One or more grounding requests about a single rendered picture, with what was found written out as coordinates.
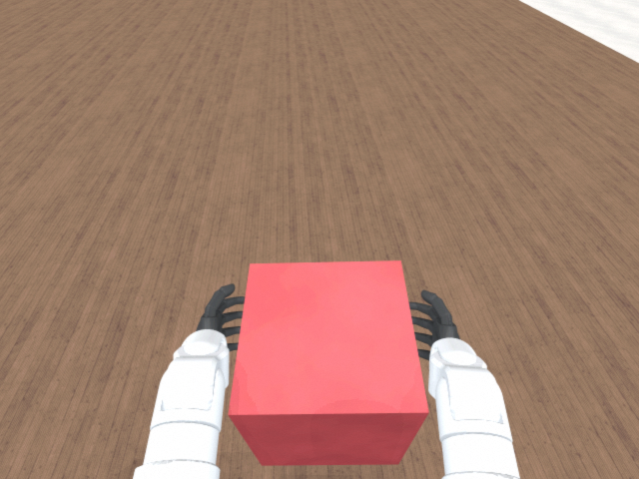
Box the left robot forearm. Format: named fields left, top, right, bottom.
left=133, top=329, right=230, bottom=479

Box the right robot hand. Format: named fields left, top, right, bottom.
left=409, top=290, right=460, bottom=361

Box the right robot forearm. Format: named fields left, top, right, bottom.
left=428, top=337, right=520, bottom=479

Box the carton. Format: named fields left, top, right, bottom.
left=228, top=260, right=429, bottom=466

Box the left robot hand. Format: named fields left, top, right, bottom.
left=196, top=283, right=245, bottom=351

